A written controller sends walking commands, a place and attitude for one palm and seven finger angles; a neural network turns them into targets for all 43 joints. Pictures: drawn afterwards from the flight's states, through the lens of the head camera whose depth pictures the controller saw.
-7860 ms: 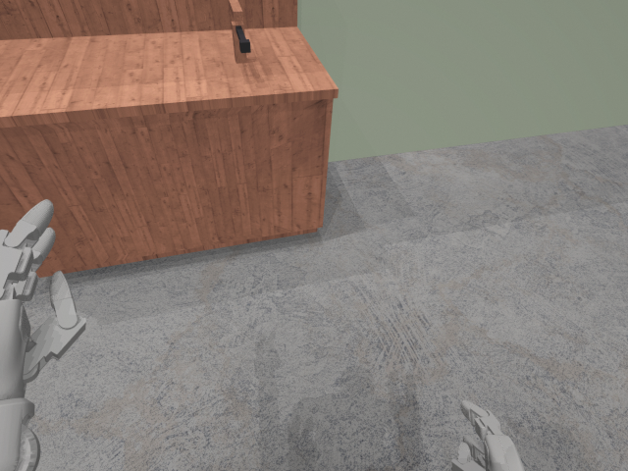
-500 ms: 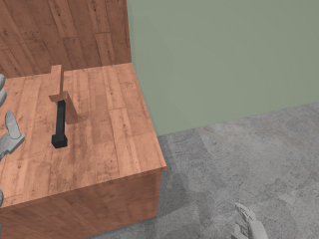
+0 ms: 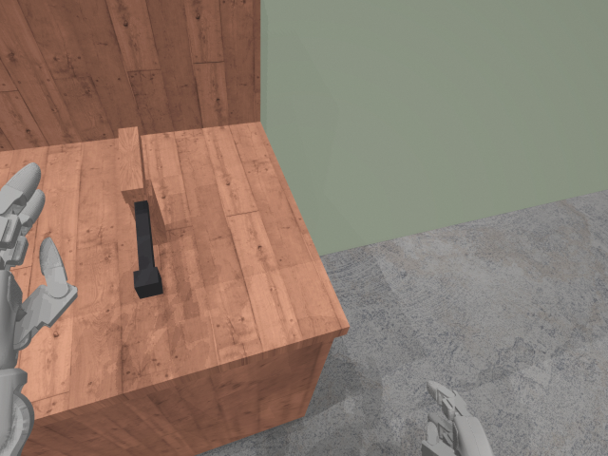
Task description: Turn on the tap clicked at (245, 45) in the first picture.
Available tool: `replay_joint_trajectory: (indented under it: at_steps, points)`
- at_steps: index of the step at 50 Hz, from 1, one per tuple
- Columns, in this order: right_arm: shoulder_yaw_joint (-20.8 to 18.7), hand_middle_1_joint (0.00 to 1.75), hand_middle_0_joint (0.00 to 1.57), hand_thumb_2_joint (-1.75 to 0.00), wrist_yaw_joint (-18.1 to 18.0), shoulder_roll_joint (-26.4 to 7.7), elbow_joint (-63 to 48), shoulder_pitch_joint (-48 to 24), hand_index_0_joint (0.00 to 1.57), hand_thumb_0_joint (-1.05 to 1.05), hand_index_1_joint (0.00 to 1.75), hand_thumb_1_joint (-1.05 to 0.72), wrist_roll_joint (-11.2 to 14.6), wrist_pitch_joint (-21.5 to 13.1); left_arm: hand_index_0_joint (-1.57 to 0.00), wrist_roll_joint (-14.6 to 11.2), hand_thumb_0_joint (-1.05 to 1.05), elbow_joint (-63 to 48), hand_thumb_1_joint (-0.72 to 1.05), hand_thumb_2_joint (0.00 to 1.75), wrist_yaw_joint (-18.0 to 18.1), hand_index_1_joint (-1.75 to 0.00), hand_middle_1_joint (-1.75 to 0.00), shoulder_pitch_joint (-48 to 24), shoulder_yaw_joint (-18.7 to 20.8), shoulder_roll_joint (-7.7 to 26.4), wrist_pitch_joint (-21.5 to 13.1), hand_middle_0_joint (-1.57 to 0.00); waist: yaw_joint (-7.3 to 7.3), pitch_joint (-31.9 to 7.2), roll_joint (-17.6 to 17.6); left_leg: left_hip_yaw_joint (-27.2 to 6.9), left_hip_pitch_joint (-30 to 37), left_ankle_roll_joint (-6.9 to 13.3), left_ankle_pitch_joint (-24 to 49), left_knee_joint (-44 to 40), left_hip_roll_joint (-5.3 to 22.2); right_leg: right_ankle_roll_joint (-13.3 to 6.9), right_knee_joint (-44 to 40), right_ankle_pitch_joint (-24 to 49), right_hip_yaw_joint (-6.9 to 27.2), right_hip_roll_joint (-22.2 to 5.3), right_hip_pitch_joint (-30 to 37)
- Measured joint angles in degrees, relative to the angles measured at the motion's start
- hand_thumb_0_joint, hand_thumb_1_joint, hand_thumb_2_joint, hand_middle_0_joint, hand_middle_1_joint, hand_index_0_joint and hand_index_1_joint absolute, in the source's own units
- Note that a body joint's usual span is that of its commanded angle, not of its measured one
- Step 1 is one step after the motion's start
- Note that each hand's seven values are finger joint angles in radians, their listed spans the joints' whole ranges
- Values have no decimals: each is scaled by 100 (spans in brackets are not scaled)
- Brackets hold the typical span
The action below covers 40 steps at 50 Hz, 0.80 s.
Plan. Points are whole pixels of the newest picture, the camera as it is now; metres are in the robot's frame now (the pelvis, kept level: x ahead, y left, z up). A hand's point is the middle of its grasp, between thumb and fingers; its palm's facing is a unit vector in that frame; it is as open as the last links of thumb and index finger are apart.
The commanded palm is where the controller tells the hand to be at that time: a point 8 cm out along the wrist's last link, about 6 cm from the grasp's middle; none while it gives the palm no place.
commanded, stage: come to a stop and stand still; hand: left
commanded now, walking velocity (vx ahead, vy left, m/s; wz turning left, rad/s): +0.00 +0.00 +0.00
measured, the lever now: (148, 282) +0.29 +0.24 +0.05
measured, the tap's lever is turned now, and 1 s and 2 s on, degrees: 0 0 0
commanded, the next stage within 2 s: look again from close up in 0.18 s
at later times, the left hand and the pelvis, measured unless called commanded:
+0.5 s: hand (102, 286) +0.23 +0.24 +0.15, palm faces +0.40 -0.85 -0.33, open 7.4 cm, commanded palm +0.17 +0.26 +0.18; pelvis +0.01 -0.02 +0.00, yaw +0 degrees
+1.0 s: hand (138, 304) +0.21 +0.19 +0.16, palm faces +0.36 -0.86 -0.37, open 7.4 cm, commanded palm +0.15 +0.22 +0.18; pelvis -0.01 -0.05 +0.00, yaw -1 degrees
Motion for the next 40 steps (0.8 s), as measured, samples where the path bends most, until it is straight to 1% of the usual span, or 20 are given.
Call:
replay_joint_trajectory:
  at_steps: [3,5,8,10,13,16,19,25,29,34,40]
  points:
    - [65,30,20,-89,-20,83,18,-110,20,1,30,-90,-22,43,-21,52,1,56,89,90,-37,-30,-31,-3,-206,-59,108,-20,4,28,-4,-3,57,12,-6,-19,-22,52,-37,4,-4,-23,68]
    - [94,30,20,-89,-48,129,5,-186,20,1,30,-90,-33,78,-21,51,1,74,89,90,-41,-30,-31,-60,-195,26,153,-20,-10,53,-34,-13,87,5,-8,-28,-24,66,-49,2,-14,-25,103]
    - [97,30,20,-89,-73,143,-58,-255,21,1,30,-90,-35,98,-21,22,1,31,89,90,-23,-30,-31,-154,-52,181,159,-21,-28,73,-70,-27,117,-10,-8,-45,-15,44,-68,0,-27,-14,136]
    - [77,30,20,-89,-82,111,-99,-274,21,1,30,-90,-30,101,-22,-7,1,-41,89,90,-1,-30,-31,-176,55,247,132,-21,-44,61,-71,-38,129,-23,-7,-62,-7,34,-100,7,-37,-4,157]
    - [22,30,20,-89,-84,15,-136,-266,20,1,30,-90,-10,116,-21,-35,1,-130,89,90,25,-30,-31,-126,122,244,75,-21,-56,3,-36,-45,142,-39,-9,-90,8,58,-173,31,-40,10,189]
    - [-44,30,20,-89,-97,-94,-146,-230,20,1,30,-90,11,164,-21,-38,1,-89,89,90,27,-30,-31,-16,60,160,68,-20,-70,-73,16,-46,157,-59,-11,-126,19,97,-229,45,-39,18,212]
    - [-102,30,20,-89,-135,-175,-134,-188,20,1,30,-90,33,234,-21,-30,1,65,89,90,19,-30,-31,88,-28,86,136,-20,-90,-118,59,-58,175,-79,-19,-142,38,129,-266,48,-48,36,240]
    - [-160,30,20,-89,-222,-243,-98,-108,20,1,30,-90,59,307,-21,-48,1,183,89,90,32,-30,-31,139,-120,31,307,-20,-116,-63,56,-105,220,-143,-38,-137,89,71,-255,16,-89,92,289]
    - [-169,30,20,-89,-243,-246,-72,-88,20,1,30,-91,61,305,-21,-75,1,14,89,90,58,-30,-31,140,-105,77,280,-21,-133,-34,56,-133,244,-187,-55,-118,125,27,-241,-7,-112,131,318]
    - [-172,30,20,-89,-241,-239,-72,-93,20,1,30,-91,71,335,-21,-104,1,-48,89,90,67,-30,-31,197,-55,133,209,-21,-162,-105,130,-132,268,-226,-66,-134,160,-7,-259,-11,-106,165,337]
    - [-146,30,20,-89,-266,-177,-166,-156,20,1,30,-91,97,406,-21,-174,1,49,89,90,34,-30,-31,201,-6,162,279,-21,-125,-81,169,-93,276,-281,16,-236,198,-40,-232,20,-63,198,265]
